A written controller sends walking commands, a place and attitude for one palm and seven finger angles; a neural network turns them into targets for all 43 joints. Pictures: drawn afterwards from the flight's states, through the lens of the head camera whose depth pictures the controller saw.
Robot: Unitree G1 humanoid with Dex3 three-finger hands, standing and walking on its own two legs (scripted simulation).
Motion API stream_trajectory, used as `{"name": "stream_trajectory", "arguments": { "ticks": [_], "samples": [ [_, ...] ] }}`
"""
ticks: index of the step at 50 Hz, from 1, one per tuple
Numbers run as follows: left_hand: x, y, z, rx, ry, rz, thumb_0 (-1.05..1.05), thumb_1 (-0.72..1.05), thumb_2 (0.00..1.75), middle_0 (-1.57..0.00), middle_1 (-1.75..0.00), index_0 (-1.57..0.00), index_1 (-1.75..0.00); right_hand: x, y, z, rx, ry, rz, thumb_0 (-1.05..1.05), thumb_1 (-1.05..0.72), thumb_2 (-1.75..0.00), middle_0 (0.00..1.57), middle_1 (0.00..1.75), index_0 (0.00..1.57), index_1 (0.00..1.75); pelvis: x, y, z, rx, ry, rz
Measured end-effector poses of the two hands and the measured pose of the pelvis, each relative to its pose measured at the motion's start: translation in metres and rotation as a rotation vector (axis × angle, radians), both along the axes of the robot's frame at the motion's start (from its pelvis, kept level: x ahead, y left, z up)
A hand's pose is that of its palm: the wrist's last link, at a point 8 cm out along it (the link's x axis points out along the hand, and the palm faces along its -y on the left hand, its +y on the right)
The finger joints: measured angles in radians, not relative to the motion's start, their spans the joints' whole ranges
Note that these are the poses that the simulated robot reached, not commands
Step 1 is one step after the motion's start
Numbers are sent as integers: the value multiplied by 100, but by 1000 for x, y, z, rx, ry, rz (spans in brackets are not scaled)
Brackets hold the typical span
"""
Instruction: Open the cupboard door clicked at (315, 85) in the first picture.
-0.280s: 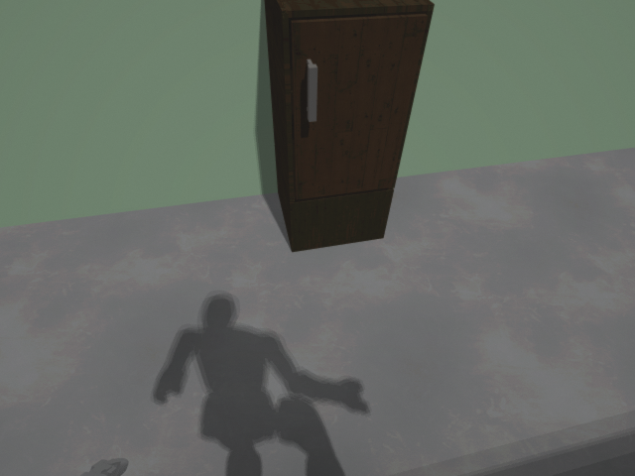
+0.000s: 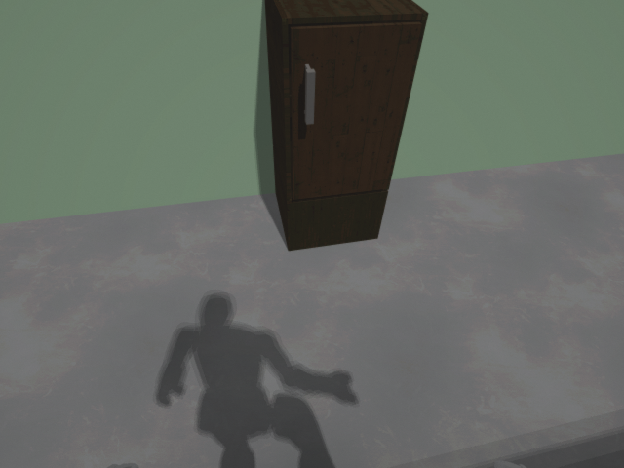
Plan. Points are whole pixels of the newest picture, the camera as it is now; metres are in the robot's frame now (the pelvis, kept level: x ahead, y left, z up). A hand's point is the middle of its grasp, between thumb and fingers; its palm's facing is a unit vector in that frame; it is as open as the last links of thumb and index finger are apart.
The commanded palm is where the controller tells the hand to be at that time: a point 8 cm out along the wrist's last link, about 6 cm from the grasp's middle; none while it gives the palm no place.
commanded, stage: stand and wait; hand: left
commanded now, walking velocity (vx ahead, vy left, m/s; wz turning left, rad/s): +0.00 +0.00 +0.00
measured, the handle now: (308, 94) +1.09 +0.08 -0.03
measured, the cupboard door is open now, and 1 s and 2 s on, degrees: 0 0 0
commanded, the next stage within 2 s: look at it before walking up in 0.54 s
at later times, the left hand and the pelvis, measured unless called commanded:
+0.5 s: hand out of the picture +0.05 +0.24 -0.16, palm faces -0.04 -0.94 -0.33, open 7.4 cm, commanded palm none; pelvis -0.01 -0.01 +0.00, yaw +0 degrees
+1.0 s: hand out of the picture +0.07 +0.23 -0.15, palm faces -0.03 -0.94 -0.33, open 7.4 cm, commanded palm none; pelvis -0.01 -0.01 +0.01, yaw +0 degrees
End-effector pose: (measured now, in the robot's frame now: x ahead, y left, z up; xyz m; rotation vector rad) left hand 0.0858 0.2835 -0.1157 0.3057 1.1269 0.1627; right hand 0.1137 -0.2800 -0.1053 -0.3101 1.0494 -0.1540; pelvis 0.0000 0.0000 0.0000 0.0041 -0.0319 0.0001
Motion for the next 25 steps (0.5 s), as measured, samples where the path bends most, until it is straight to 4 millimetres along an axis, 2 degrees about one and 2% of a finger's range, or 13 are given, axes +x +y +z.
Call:
{"name": "stream_trajectory", "arguments": {
  "ticks": [13,19,25],
  "samples": [
    [-38,1,-5,7,101,29,0,90,90,-20,-30,-20,-30,-48,-15,-8,-14,126,-47,1,-90,-89,20,30,20,30,-9,-5,3,-1,-3,1],
    [-43,0,-4,13,116,31,0,90,90,-20,-30,-20,-30,-62,-18,-11,-10,164,-60,1,-90,-89,20,30,20,30,-12,-7,4,-1,0,1],
    [-40,-1,-3,13,110,28,0,90,90,-20,-30,-20,-30,-67,-17,-12,-3,175,-66,1,-90,-89,20,30,20,30,-12,-8,4,-1,1,0]
  ]
}}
